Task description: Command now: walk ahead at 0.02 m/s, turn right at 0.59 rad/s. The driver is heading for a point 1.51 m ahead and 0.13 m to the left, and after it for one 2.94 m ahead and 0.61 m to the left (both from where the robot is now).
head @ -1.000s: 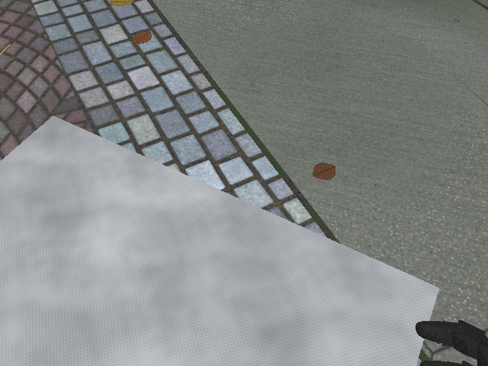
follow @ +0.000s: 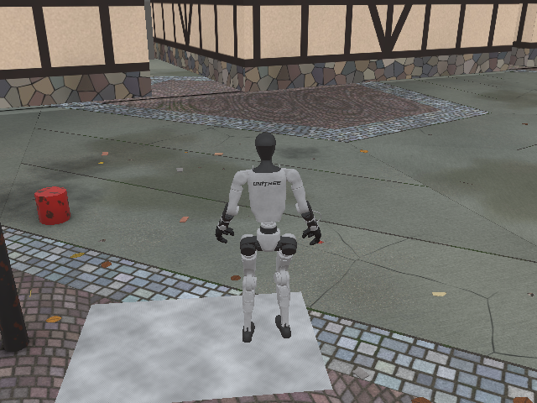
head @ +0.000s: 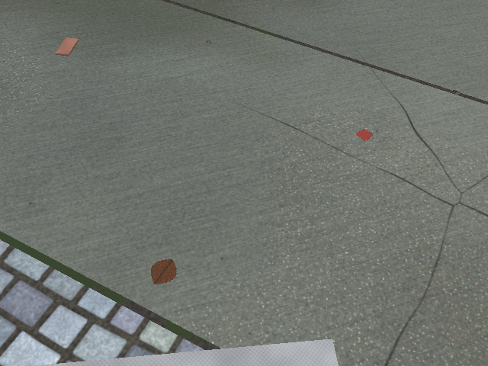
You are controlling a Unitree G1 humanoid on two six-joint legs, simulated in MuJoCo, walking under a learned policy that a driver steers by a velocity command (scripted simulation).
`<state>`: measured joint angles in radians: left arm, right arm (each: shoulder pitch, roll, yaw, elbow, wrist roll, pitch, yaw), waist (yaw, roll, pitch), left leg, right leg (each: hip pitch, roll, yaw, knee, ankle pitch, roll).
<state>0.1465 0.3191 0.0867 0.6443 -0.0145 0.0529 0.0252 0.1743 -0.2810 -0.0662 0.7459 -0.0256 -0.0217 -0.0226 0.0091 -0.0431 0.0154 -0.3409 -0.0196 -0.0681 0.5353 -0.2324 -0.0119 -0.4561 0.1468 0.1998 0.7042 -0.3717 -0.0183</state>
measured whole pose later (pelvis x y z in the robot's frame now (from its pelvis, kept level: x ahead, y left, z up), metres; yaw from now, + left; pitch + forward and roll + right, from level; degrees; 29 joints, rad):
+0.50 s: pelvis +0.00 -0.03 +0.01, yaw -12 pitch +1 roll +0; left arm 0.14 0.24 0.04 0.65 0.02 0.02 0.00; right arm 0.19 -0.31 -0.07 0.78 -0.01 0.02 -0.02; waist -0.02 0.04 0.03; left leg -0.40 0.06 0.00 0.88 -0.50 -0.09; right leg -0.25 0.03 0.02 0.47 -0.25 -0.03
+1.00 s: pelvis +0.02 -0.02 +0.00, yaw -12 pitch -1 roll +0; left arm 0.23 0.26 0.06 0.87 -0.01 0.00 0.02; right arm 0.26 -0.25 -0.03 0.89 0.01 -0.03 -0.03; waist 0.00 0.00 -0.01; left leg -0.21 0.03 0.00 0.57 -0.36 0.01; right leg -0.25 0.02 0.02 0.62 -0.43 -0.04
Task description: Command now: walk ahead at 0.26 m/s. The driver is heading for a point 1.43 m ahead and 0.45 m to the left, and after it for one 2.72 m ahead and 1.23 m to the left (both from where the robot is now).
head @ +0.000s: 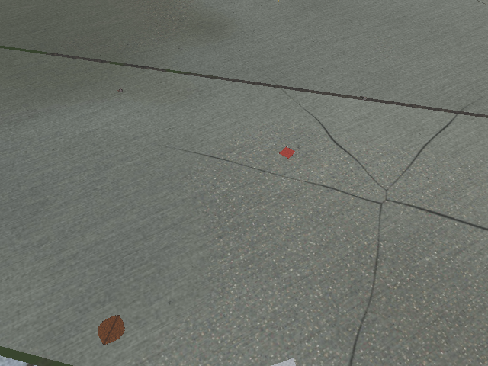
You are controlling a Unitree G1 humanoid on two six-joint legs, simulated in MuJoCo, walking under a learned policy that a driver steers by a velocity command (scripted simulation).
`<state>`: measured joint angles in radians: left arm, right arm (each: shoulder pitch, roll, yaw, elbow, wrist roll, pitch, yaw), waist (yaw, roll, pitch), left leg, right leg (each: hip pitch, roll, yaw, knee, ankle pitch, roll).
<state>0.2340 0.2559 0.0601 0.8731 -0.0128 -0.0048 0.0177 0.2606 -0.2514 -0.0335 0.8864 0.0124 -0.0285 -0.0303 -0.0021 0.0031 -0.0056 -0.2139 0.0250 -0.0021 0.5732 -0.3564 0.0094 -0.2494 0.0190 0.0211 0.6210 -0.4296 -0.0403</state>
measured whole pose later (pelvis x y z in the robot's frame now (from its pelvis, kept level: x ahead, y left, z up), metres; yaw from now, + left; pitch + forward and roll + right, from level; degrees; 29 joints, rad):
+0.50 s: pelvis +0.21 +0.03 -0.01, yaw +0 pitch +2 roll -1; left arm 0.50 0.25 0.05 0.99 -0.01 -0.06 0.01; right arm -0.05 -0.25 -0.02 0.72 0.02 -0.09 0.05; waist 0.09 0.01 0.04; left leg -0.52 0.01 0.04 0.53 -0.05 0.08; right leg 0.18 -0.02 0.00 0.28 -0.46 0.02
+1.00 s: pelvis +0.48 +0.03 +0.01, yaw +3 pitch +2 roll +2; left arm 0.00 0.25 0.03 0.78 -0.01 -0.10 -0.03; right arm 0.40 -0.27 -0.05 0.95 0.02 -0.06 0.00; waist -0.10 -0.04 0.02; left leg 0.04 -0.06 -0.01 0.25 -0.32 0.03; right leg -0.56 -0.07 0.04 0.49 0.04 0.00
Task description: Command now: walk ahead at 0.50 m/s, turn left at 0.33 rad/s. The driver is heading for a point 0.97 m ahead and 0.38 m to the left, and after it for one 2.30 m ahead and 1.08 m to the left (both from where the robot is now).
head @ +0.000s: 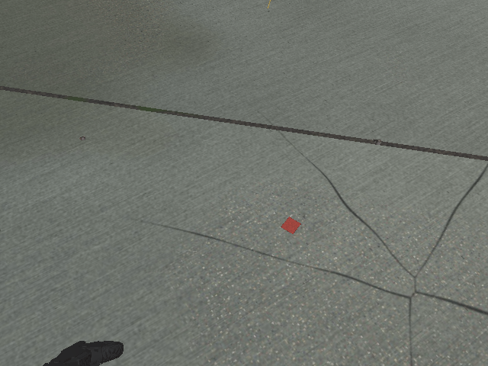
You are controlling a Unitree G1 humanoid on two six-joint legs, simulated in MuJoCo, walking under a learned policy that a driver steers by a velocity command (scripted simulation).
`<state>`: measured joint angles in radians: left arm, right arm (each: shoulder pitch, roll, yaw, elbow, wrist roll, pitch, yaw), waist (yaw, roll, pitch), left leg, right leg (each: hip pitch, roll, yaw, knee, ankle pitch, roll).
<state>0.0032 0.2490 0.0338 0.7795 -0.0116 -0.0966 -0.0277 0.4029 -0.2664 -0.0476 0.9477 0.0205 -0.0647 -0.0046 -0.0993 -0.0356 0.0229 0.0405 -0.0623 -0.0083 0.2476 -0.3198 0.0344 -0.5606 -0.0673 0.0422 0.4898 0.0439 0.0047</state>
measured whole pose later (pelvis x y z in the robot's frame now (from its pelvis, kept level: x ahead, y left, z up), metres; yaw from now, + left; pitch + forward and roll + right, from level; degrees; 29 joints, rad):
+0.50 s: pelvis +0.27 +0.01 -0.01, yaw +17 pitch +1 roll -3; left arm 0.29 0.29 0.08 0.91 -0.01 -0.07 0.01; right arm 0.08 -0.27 -0.06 0.71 0.02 -0.02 0.05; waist 0.08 0.03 0.04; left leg -0.62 0.10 0.02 0.66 -0.07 0.05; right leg 0.09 -0.01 -0.27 0.24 -0.33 0.04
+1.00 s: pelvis +0.53 +0.13 +0.00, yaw +34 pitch +2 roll +0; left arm 0.00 0.28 0.05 0.73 0.00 -0.11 -0.03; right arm 0.37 -0.29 -0.08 0.75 0.02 -0.04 -0.02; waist -0.09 -0.05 0.02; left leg -0.08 -0.10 -0.18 0.40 -0.34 0.07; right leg -0.57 -0.02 0.09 0.50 0.04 0.04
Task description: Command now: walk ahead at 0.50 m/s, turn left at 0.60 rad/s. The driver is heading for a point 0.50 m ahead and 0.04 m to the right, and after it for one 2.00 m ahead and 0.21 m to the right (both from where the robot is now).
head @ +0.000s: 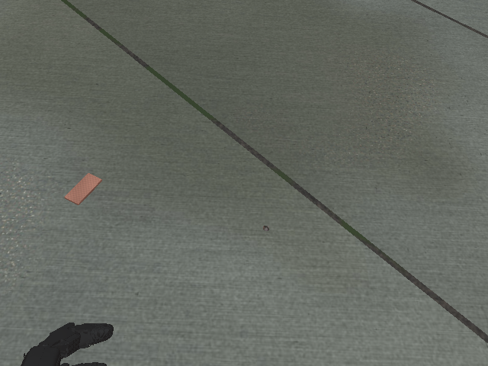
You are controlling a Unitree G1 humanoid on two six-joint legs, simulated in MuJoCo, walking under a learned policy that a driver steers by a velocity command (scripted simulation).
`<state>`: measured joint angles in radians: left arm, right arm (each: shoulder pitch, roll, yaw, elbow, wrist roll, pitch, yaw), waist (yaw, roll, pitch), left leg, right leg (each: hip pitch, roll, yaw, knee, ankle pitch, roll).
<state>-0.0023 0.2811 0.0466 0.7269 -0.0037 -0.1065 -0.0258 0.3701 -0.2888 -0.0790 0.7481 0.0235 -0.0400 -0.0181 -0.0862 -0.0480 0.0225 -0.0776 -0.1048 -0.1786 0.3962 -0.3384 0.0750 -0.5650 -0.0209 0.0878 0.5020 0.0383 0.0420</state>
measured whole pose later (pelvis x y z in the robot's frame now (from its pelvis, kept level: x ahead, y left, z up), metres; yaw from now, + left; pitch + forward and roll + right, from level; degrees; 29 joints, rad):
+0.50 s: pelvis +0.27 +0.00 +0.00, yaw +9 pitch +2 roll -2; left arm 0.39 0.29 0.06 0.89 -0.03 -0.07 -0.02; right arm 0.06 -0.26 -0.03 0.64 0.02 -0.06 0.03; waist 0.11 0.03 0.02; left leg -0.57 0.07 -0.02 0.57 -0.06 0.02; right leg 0.02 0.01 -0.06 0.24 -0.30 0.01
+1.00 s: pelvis +0.53 +0.08 +0.00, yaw +9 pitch +2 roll +2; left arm 0.05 0.27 0.03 0.76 -0.01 -0.07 -0.04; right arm 0.38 -0.28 -0.05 0.85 0.01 -0.07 0.00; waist -0.08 -0.05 0.01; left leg 0.03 -0.06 0.04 0.22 -0.29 0.04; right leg -0.62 -0.08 0.02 0.56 0.07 0.00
